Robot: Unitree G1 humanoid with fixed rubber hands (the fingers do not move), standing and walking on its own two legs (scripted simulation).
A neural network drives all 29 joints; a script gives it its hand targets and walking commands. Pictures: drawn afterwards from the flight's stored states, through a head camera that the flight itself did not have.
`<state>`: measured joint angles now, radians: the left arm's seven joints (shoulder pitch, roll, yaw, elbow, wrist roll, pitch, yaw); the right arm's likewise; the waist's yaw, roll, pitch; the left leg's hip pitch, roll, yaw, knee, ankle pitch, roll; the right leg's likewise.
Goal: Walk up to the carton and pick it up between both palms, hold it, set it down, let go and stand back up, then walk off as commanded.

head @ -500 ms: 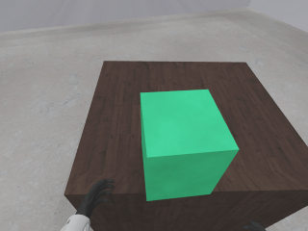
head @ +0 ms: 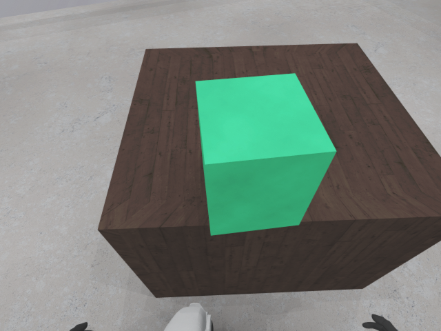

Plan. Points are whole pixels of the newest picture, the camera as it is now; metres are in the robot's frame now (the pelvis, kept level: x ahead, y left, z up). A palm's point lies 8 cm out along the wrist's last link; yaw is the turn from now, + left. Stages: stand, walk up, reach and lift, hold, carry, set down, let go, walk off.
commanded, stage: walk off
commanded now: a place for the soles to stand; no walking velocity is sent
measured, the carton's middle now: (250, 158) +0.44 -0.02 +0.04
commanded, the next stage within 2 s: none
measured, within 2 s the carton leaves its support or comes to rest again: neither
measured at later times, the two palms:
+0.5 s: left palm out of the picture +0.02 +0.37 -0.13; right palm out of the picture +0.01 -0.22 -0.09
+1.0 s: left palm out of the picture -0.04 +0.32 -0.13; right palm out of the picture -0.09 -0.29 -0.13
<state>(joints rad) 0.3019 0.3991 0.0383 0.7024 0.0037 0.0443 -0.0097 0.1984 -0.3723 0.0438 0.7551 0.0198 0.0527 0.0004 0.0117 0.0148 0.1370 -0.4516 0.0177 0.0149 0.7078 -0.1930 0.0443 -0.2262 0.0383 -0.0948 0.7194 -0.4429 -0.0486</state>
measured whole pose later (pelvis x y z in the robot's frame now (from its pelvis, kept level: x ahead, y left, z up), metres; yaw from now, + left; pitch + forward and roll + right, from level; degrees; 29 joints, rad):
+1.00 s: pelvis -0.15 +0.00 -0.02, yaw -2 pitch -2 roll +2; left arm 0.13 0.43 0.05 0.75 0.00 0.09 -0.01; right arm 0.21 -0.36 0.04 0.75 0.02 0.03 -0.09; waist 0.01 -0.06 0.28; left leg -0.46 -0.05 -0.06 0.88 -0.39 -0.01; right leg -0.35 0.01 0.04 1.04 -0.57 -0.03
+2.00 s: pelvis -0.26 +0.05 -0.01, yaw -3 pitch -6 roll +0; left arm 0.14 0.46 0.07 0.76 0.00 0.07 -0.01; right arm 0.19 -0.35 0.04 0.77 0.02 -0.02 -0.07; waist 0.01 -0.06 0.29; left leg -0.36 -0.07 -0.07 0.80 -0.34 0.03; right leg -0.35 0.10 0.08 1.22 -0.51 -0.01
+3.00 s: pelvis -0.33 +0.03 -0.02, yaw -3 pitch -5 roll +0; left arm 0.18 0.41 0.07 0.78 0.00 0.03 -0.01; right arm 0.23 -0.37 0.04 0.88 0.02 -0.05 -0.03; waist 0.01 -0.03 0.17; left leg -0.40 -0.05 -0.10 0.89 -0.41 -0.01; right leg -0.35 0.00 0.04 0.92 -0.53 -0.02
